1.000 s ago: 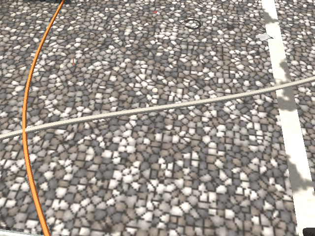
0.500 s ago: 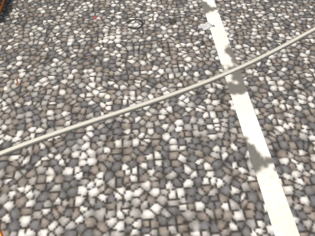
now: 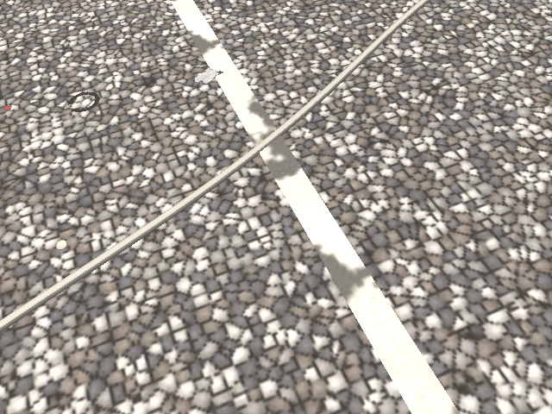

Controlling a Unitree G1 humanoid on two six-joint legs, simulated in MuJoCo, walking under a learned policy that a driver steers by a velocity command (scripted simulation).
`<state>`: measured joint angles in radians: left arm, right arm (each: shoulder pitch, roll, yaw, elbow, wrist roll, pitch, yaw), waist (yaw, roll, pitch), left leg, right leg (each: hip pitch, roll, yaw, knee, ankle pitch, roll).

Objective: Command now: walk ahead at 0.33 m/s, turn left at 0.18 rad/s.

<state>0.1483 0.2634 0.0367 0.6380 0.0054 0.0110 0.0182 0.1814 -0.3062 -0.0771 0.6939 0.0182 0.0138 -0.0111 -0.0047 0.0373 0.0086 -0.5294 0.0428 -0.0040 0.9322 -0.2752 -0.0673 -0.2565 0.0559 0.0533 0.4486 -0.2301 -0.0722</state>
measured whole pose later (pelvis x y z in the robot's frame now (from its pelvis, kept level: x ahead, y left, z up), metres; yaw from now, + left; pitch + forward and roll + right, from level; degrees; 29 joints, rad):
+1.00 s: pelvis +0.56 +0.31 -0.01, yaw +24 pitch +0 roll -1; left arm 0.25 0.31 0.05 0.72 -0.01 -0.07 -0.02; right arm 0.11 -0.29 0.00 0.63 -0.03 -0.06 -0.02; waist 0.04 0.01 0.10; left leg -0.52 -0.04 -0.15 1.26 -0.42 -0.05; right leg -0.36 0.18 0.06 0.38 -0.02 -0.12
